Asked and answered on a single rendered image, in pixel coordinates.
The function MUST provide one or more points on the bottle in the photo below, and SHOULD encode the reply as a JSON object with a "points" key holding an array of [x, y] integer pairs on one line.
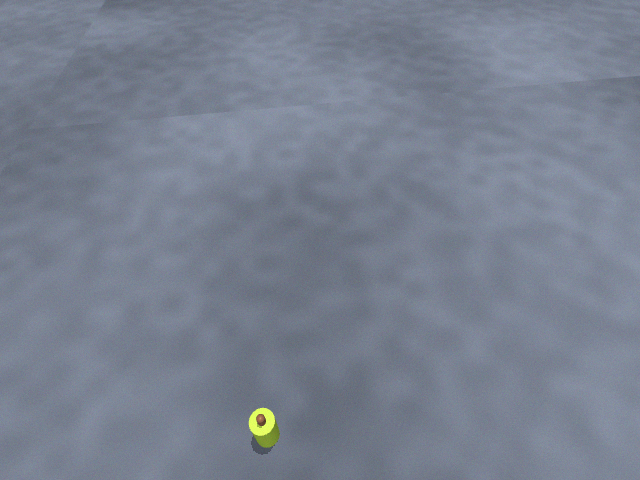
{"points": [[263, 426]]}

